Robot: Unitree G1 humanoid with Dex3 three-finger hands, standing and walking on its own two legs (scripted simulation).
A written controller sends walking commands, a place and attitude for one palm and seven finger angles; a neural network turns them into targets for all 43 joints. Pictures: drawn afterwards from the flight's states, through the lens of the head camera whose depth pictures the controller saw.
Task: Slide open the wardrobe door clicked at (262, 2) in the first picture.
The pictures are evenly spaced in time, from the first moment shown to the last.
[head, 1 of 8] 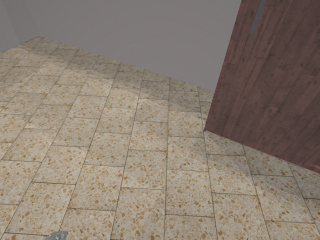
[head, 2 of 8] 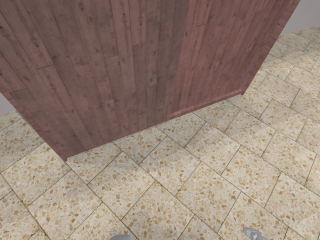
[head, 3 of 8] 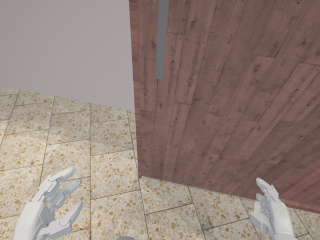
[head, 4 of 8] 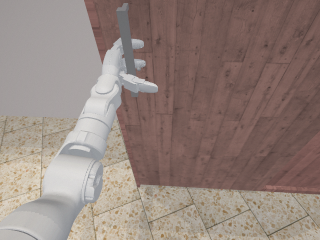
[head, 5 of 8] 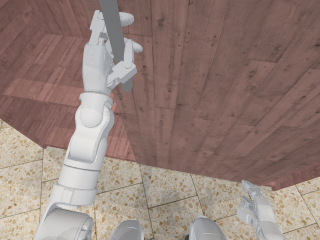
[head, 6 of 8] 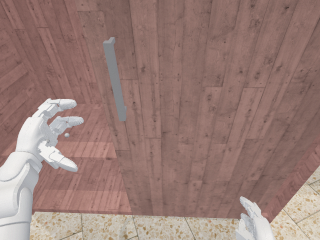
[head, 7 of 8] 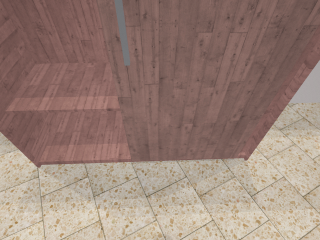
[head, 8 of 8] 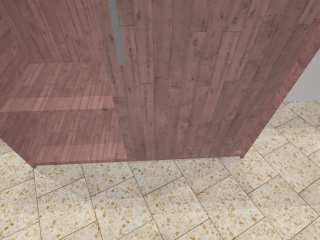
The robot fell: no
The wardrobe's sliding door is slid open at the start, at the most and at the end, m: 0.00 0.64 0.64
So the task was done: yes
